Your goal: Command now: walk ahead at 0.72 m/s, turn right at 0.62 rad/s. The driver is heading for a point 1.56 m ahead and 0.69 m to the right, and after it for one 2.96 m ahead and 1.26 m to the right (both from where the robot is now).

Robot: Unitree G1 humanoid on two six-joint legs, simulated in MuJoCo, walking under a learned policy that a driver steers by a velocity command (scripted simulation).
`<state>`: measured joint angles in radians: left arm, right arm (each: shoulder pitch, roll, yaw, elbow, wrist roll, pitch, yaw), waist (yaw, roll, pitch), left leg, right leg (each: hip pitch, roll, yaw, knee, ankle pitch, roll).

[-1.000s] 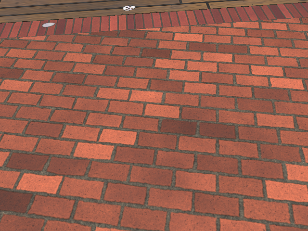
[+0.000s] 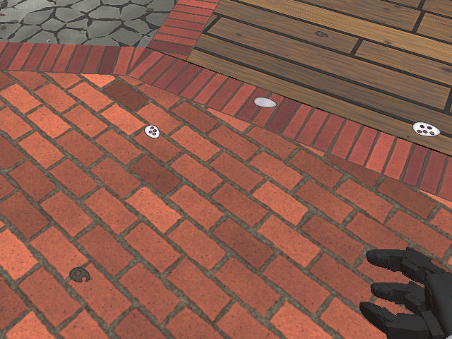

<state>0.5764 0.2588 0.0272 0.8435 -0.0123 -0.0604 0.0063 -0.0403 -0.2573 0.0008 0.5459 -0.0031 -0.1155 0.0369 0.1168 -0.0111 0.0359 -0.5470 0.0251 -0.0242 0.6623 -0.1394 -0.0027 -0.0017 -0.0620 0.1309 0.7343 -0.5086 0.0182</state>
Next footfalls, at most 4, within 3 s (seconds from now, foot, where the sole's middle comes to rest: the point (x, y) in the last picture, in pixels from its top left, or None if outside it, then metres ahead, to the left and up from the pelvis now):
0.36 right None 0.36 -0.14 -0.74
0.84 left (254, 323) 0.50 0.00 -0.74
1.18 right None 0.29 -0.11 -0.74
1.58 left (222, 327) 0.48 0.09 -0.74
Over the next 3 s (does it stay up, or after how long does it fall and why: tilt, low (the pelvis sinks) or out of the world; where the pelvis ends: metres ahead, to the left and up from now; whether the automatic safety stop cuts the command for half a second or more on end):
stays up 0.49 -0.10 0.03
